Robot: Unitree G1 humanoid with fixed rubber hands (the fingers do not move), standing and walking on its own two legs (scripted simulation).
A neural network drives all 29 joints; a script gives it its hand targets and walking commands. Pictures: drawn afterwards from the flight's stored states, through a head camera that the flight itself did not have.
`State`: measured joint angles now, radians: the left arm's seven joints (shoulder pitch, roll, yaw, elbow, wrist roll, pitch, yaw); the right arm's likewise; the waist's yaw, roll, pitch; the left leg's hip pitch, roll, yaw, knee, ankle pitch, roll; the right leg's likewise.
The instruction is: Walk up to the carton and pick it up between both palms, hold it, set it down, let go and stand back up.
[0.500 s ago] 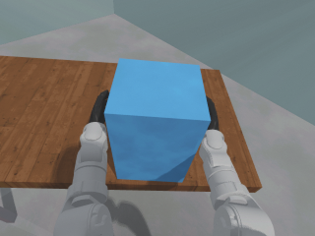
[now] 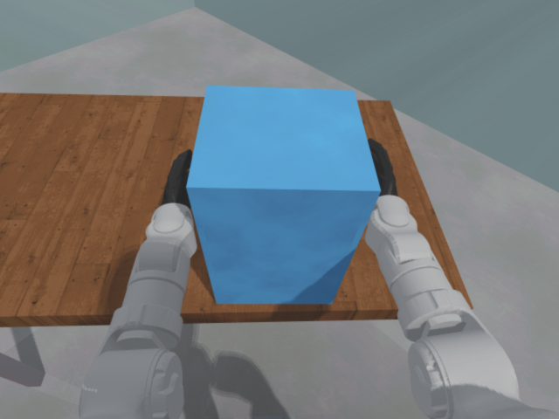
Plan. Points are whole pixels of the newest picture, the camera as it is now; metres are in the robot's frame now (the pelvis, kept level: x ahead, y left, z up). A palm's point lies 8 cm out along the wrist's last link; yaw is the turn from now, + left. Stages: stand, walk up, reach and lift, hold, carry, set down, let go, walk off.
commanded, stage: set down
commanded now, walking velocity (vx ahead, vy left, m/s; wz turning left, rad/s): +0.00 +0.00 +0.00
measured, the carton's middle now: (277, 208) +0.41 +0.05 +0.06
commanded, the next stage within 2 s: none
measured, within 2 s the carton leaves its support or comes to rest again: neither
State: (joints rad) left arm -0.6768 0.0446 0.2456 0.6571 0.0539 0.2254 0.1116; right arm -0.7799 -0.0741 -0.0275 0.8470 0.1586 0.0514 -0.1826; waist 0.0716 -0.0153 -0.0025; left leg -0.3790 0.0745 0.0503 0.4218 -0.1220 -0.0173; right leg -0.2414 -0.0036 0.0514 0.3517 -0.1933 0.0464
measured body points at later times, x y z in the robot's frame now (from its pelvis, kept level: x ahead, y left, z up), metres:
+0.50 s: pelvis -0.02 -0.02 +0.00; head -0.01 -0.01 +0.45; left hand +0.39 +0.23 +0.12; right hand +0.43 -0.15 +0.14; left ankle +0.05 +0.13 -0.74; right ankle -0.01 -0.15 -0.74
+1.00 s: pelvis +0.00 -0.02 +0.00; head +0.01 +0.00 +0.45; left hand +0.40 +0.23 +0.19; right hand +0.44 -0.15 +0.19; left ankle +0.05 +0.13 -0.74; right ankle -0.01 -0.15 -0.74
